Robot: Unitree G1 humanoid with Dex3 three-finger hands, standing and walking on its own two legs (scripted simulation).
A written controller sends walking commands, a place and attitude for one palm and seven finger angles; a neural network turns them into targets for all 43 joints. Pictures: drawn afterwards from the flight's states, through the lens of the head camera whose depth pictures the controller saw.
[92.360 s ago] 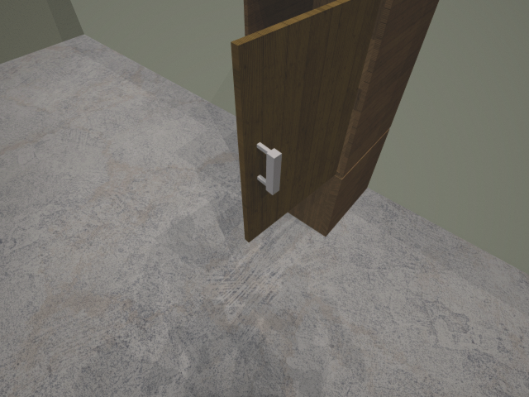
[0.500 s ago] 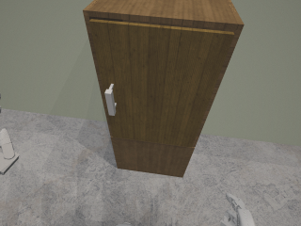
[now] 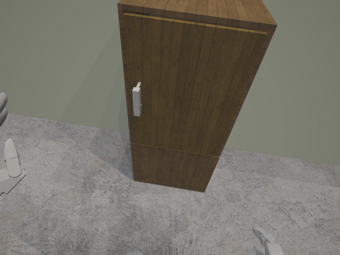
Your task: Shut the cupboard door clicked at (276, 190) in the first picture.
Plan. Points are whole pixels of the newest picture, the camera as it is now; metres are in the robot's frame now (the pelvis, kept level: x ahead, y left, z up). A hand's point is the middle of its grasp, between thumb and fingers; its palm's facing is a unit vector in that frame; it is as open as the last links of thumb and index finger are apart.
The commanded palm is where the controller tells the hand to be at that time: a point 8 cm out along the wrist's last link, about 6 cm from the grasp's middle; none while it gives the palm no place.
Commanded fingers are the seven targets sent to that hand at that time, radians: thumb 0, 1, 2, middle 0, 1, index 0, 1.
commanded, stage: stop stepping back and stand still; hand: left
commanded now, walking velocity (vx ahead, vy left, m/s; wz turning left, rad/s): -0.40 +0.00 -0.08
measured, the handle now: (138, 99) +0.65 +0.17 -0.02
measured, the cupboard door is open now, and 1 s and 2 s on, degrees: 0 0 0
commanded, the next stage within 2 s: let the arm hang, fingers relaxed in 0.82 s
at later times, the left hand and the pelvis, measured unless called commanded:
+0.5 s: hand out of the picture +0.13 +0.29 +0.18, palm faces +0.41 -0.84 -0.35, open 7.4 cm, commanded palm +0.07 +0.32 +0.19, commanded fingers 0.00 0.90 0.90 -0.20 -0.30 -0.20 -0.30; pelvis -0.09 +0.04 +0.00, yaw -4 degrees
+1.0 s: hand (11, 215) +0.16 +0.31 +0.08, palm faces +0.23 -0.87 -0.44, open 7.4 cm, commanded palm none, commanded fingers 0.00 0.90 0.90 -0.20 -0.30 -0.20 -0.30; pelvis -0.09 +0.06 +0.01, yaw -5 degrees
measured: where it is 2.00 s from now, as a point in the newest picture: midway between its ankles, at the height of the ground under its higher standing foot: outside the picture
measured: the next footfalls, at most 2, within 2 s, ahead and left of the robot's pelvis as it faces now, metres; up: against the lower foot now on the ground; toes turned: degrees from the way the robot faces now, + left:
left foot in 0.04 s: +0.11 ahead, +0.10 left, +0.00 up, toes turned +2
right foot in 0.32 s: -0.10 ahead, -0.06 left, +0.00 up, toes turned -7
